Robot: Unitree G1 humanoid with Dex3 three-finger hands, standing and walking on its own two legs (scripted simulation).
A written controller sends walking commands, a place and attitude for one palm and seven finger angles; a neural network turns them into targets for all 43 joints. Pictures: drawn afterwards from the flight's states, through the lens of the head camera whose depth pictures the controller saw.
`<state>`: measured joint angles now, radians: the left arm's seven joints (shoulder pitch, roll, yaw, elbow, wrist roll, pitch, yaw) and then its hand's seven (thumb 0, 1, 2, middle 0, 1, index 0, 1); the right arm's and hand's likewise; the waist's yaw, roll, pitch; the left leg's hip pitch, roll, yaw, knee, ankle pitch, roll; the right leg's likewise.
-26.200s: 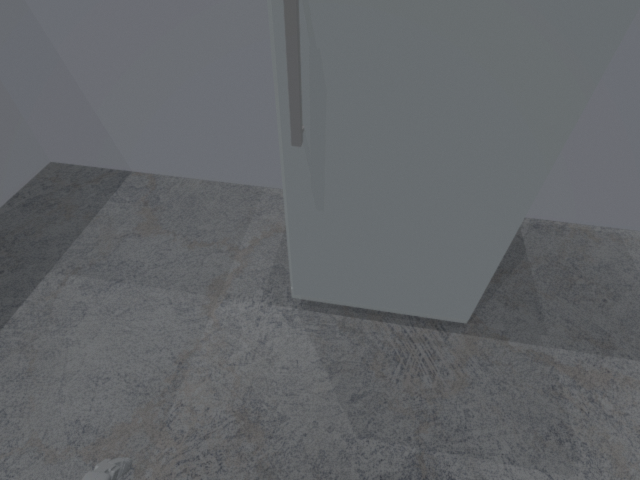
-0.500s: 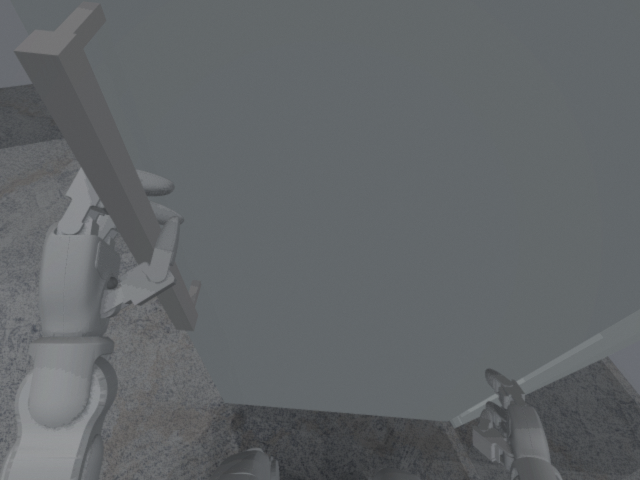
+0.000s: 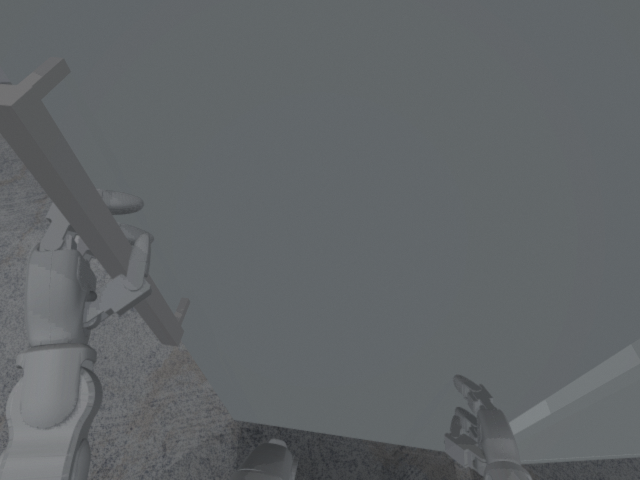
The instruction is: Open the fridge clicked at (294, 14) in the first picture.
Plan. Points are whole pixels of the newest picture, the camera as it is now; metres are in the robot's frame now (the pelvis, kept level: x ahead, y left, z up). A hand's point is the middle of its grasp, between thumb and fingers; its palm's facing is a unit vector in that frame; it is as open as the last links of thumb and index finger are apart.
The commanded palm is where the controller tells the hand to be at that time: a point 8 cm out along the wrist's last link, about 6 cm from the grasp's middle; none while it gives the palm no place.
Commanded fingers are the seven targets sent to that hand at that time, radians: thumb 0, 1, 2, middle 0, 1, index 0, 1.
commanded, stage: stop walking and hold the door back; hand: left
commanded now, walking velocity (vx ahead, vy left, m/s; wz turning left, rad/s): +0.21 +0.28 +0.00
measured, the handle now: (130, 243) +0.29 +0.23 +0.17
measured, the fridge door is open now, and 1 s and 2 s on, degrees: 79 77 76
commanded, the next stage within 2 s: loosen the grip on the handle in 1.06 s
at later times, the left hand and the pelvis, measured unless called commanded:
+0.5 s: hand (143, 258) +0.27 +0.21 +0.17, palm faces +0.26 -0.96 -0.14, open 5.7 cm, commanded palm +0.25 +0.25 +0.15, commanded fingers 0.00 0.90 0.90 -0.45 -1.40 -0.45 -1.40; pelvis -0.08 +0.02 +0.00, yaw +6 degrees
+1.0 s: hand (147, 251) +0.28 +0.21 +0.17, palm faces +0.22 -0.97 -0.13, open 5.7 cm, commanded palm +0.25 +0.25 +0.15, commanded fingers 0.00 0.90 0.90 -0.45 -1.40 -0.45 -1.40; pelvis -0.10 +0.02 +0.00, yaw +5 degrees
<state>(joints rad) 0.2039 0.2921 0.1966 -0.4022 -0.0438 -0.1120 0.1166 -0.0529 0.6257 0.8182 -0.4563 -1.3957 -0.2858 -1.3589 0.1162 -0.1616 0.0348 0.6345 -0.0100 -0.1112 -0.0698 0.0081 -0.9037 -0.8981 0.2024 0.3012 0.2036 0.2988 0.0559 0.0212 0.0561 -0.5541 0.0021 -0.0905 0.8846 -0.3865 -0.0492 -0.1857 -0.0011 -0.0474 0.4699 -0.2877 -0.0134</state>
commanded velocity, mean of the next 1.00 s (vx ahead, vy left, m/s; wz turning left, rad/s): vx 0.11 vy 0.01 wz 0.00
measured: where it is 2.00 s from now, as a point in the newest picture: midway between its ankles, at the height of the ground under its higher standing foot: outside the picture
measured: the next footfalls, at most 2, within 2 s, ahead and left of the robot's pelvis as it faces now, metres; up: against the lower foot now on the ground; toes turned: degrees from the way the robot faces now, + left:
left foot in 0.36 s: -0.04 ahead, +0.13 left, +0.00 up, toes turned +7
right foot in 0.62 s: -0.02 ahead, -0.08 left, +0.00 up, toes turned +3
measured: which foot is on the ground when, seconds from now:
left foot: up 0.00-0.34, down 0.36-1.00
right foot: down 0.00-0.36, up 0.38-0.60, down 0.62-1.00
